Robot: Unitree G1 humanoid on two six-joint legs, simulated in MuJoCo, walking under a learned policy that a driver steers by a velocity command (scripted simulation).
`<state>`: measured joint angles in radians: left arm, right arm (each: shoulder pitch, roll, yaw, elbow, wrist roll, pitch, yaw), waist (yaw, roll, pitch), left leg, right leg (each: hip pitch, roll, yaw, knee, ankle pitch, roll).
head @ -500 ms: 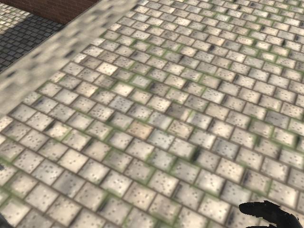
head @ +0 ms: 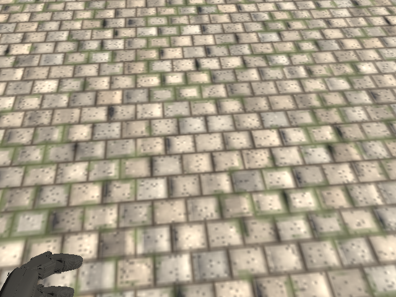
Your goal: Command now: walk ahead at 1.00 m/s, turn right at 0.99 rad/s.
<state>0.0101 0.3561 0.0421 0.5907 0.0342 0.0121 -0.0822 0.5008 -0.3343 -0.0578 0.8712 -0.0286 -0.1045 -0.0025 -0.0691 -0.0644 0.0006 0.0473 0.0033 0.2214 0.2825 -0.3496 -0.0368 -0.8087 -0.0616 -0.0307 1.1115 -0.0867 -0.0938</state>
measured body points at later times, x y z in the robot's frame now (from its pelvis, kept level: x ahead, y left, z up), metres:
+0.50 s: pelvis +0.46 -0.05 +0.00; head +0.50 -0.06 +0.44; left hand +0.57 +0.23 -0.13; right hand +0.60 -0.36 -0.05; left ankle +0.72 +0.03 -0.69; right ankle +0.29 -0.04 -0.73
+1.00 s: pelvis +0.75 -0.19 -0.01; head +0.76 -0.24 +0.43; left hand +1.06 -0.19 -0.09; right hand +0.57 -0.40 -0.15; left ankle +0.75 -0.01 -0.68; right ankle +0.78 -0.32 -0.73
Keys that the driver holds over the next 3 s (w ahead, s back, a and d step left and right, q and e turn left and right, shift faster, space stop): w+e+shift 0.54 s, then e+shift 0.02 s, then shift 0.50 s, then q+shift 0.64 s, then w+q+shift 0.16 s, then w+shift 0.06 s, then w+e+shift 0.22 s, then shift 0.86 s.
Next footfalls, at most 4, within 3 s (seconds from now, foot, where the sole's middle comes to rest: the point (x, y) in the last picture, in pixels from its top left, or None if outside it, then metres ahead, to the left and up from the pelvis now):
0.16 right None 0.33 -0.05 -0.77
0.56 left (194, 220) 0.77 -0.02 -0.77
0.94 right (278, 206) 0.82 -0.35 -0.77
1.34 left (224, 199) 0.86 -0.14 -0.77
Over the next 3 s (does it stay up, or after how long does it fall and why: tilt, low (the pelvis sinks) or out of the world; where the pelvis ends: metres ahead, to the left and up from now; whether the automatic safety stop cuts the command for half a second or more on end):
stays up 1.15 -0.19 0.01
